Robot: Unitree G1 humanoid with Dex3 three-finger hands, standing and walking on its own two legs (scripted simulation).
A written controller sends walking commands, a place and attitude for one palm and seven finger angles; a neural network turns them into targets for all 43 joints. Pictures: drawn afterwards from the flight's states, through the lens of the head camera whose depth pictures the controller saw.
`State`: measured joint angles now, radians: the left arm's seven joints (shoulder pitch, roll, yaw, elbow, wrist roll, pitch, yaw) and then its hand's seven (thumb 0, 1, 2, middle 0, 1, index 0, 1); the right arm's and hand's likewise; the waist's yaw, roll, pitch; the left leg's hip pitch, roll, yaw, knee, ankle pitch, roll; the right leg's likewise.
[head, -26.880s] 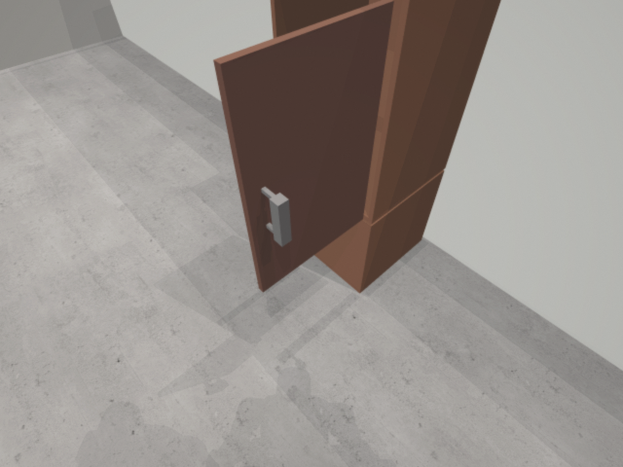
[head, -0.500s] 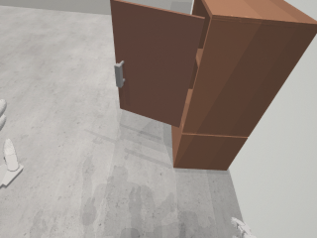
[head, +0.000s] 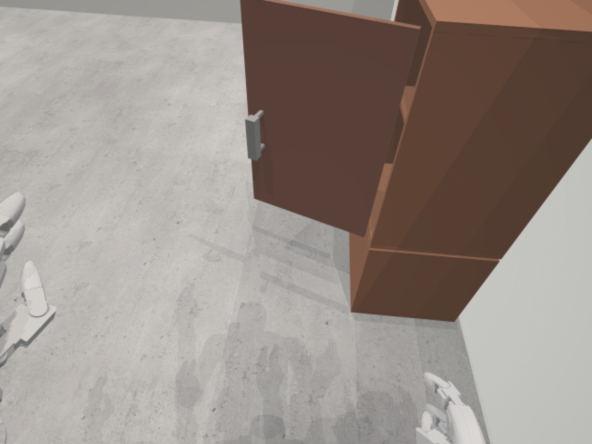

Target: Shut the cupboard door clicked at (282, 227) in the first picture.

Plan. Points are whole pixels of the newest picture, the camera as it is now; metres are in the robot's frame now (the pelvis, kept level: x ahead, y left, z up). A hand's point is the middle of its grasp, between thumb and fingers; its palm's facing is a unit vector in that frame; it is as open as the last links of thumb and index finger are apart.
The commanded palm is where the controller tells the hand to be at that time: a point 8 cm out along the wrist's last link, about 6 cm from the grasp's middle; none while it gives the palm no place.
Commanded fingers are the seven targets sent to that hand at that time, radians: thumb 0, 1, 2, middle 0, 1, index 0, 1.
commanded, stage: let the arm hang, fingers relaxed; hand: left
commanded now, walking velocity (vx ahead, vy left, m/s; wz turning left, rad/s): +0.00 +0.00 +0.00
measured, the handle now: (257, 134) +0.87 +0.15 -0.07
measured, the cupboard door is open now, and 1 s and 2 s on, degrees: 70 70 70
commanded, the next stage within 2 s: look to check the result in 1.08 s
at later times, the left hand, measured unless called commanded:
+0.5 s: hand out of the picture -0.07 +0.21 -0.18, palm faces +0.04 -0.98 -0.21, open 7.2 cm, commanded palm none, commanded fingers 0.00 0.90 0.90 -0.20 -0.30 -0.20 -0.30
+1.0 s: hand out of the picture -0.04 +0.19 -0.18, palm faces +0.04 -0.99 -0.14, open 7.4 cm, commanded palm none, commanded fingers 0.00 0.90 0.90 -0.20 -0.30 -0.20 -0.30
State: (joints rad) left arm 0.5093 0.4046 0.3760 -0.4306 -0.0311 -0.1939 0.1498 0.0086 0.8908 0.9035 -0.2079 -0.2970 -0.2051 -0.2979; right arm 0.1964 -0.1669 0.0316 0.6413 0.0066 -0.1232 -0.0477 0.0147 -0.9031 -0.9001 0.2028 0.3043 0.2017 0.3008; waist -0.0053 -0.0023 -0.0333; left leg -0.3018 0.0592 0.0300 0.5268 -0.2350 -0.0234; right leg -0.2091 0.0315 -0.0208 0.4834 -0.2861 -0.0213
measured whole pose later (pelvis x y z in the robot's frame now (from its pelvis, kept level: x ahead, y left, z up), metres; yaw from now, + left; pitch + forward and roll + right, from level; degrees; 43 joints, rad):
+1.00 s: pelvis -0.03 +0.03 +0.00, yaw +0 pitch -1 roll +0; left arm 0.32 0.13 0.01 1.12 0.03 0.01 0.02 0.00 0.91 0.90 -0.20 -0.29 -0.20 -0.30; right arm 0.31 -0.13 -0.01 1.10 -0.02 0.02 -0.03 0.01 -0.91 -0.90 0.20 0.30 0.20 0.30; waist -0.01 -0.01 0.00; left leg -0.27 0.00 0.05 0.44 -0.16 0.03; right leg -0.20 -0.03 -0.01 0.44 -0.23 0.02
